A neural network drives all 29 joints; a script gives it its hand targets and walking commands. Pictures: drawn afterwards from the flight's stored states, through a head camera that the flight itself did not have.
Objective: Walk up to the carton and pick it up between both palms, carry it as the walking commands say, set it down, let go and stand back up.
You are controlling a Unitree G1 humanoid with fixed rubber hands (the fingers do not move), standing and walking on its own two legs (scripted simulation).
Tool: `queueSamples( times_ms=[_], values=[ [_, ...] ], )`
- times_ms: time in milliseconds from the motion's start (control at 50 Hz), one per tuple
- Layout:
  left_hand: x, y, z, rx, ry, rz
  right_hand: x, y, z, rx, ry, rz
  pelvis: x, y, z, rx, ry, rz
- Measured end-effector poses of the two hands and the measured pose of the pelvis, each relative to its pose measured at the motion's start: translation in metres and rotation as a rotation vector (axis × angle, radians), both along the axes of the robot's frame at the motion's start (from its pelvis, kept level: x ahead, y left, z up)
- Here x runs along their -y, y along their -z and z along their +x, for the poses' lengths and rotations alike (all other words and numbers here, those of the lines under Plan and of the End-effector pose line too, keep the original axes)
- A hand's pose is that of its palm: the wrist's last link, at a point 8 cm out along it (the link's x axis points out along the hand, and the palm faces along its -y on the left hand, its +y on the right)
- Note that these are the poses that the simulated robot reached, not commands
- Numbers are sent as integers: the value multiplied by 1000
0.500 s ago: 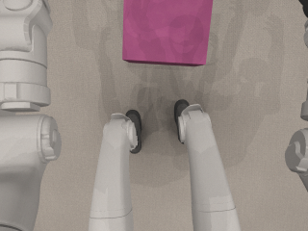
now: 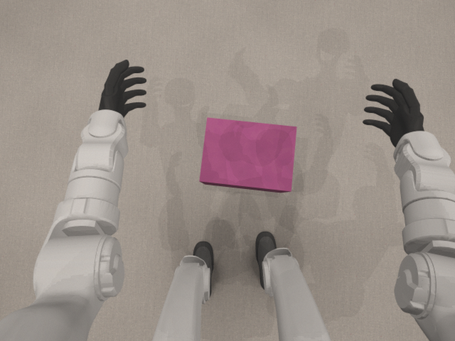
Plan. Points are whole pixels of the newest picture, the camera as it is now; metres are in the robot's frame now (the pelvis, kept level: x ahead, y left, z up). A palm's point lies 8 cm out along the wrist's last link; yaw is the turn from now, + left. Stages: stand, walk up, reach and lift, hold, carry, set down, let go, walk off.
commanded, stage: let go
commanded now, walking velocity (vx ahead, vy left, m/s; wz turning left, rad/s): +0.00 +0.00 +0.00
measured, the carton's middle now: (246, 158) +0.47 -0.06 -0.60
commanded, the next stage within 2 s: stand in 1.16 s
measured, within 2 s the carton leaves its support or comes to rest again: neither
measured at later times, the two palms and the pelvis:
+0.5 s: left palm (53, 225) +0.31 +0.23 -0.01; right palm (431, 239) +0.27 -0.24 +0.00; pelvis +0.06 +0.01 +0.07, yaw +0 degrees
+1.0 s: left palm (34, 313) +0.21 +0.23 +0.03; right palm out of the picture +0.22 -0.24 +0.02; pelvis +0.05 -0.01 +0.09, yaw +1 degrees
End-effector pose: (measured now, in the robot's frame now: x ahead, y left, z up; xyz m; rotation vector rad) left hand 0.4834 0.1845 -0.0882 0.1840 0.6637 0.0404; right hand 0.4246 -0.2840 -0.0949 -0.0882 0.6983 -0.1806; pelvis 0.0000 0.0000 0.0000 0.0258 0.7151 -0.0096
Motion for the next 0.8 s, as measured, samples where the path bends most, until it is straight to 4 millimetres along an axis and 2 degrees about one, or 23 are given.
queueSamples(
  times_ms=[80,180,260,400,580,680,800],
  values=[
    [-2,2,-17,-13,4,14,7,-7,-17,-29,-28,-43,1,-9,17,-4,-4,-3],
    [-10,-8,-45,-29,2,15,5,-28,-48,-69,-63,-68,1,-22,34,29,-5,-2],
    [-20,-20,-74,-55,-9,7,-7,-47,-74,-88,-77,-48,-1,-34,44,103,-5,-10],
    [-37,-55,-129,-60,-13,4,-33,-83,-121,-70,-81,-35,-7,-56,57,278,-6,-26],
    [-55,-89,-211,-82,-26,7,-55,-105,-181,-88,-104,-23,-14,-77,61,543,-2,-29],
    [-59,-103,-240,-81,-39,2,-57,-114,-199,-90,-116,-28,-13,-83,60,670,1,-31],
    [-58,-111,-260,-99,-53,1,-51,-118,-208,-107,-133,-38,-6,-87,56,772,-1,-31]
  ],
)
